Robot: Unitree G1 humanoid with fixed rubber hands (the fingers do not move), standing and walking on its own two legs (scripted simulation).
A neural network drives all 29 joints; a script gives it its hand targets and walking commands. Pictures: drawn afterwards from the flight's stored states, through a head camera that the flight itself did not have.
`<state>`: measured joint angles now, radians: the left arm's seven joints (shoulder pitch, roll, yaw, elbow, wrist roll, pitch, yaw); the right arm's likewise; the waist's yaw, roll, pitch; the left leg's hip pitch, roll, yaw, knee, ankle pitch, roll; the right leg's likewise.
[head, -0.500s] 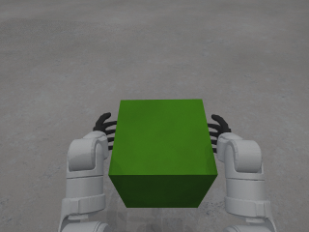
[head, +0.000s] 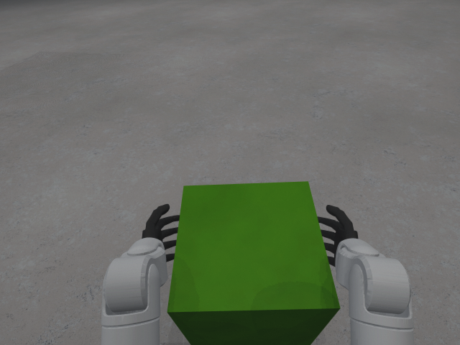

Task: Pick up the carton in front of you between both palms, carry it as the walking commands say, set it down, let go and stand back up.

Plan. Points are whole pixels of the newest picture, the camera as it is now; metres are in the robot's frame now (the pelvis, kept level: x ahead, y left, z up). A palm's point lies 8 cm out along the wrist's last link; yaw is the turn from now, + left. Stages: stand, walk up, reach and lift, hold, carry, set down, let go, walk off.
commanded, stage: carry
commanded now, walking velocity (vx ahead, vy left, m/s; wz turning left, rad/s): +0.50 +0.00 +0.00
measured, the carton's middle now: (248, 271) +0.28 +0.00 +0.01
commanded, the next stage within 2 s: none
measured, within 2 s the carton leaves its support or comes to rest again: neither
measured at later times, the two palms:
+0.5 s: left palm (168, 148) +0.57 +0.18 +0.07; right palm (291, 149) +0.55 -0.12 +0.07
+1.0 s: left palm (196, 83) +0.89 +0.14 +0.10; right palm (289, 81) +0.89 -0.16 +0.09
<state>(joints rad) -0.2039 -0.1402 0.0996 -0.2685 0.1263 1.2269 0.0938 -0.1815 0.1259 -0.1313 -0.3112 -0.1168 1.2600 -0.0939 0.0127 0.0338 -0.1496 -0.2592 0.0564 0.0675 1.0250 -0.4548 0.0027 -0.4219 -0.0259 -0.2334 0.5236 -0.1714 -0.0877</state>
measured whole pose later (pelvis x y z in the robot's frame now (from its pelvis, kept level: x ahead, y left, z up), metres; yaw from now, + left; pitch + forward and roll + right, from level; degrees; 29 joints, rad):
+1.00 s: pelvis +0.63 -0.02 +0.02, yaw +0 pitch +4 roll +1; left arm -0.17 -0.14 0.11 -0.31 0.12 1.22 0.10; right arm -0.17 0.13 -0.10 -0.33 -0.13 1.25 -0.10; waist 0.02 0.02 -0.08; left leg -0.49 0.09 0.08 1.08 -0.32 0.00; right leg -0.29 -0.05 -0.24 0.39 -0.18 -0.07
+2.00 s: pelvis +1.12 +0.01 +0.01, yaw +0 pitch +5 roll -1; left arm -0.17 -0.14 0.10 -0.19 0.16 1.13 0.08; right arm -0.17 0.14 -0.11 -0.20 -0.16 1.14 -0.08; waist 0.00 0.01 -0.12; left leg -0.12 0.07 0.13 0.47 -0.38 -0.04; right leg -0.35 -0.04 -0.20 0.50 -0.21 -0.03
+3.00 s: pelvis +1.06 +0.03 +0.00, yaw +1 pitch +1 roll -1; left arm -0.22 -0.14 0.16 0.18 0.24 0.73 0.05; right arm -0.20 0.14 -0.15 0.18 -0.23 0.74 -0.06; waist 0.00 0.01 -0.08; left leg -0.16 0.04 0.19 0.55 -0.41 0.03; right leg -0.38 -0.10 -0.19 0.54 -0.17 0.00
